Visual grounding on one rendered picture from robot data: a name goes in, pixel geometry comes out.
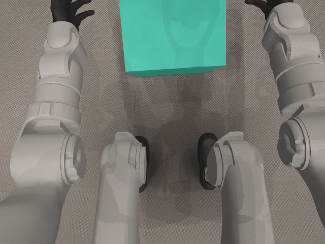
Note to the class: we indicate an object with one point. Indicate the right robot shin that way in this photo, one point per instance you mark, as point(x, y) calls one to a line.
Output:
point(232, 136)

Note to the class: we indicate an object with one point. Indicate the robot right thigh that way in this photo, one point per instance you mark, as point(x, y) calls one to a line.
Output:
point(246, 217)

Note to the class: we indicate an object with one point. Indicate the left robot hand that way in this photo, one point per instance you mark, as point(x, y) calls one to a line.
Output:
point(64, 10)

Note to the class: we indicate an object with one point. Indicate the robot right upper arm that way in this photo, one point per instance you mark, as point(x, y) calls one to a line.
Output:
point(301, 145)

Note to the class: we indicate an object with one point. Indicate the robot right forearm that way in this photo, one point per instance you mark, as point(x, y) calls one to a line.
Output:
point(296, 61)

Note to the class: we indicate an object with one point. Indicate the robot left forearm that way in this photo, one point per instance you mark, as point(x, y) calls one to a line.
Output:
point(55, 107)

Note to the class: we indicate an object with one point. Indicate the carton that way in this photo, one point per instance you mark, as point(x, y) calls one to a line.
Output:
point(172, 37)

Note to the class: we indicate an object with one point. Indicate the right robot hand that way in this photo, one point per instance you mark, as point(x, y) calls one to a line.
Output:
point(266, 7)

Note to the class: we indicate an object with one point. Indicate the robot left upper arm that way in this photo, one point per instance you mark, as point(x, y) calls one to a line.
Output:
point(44, 166)

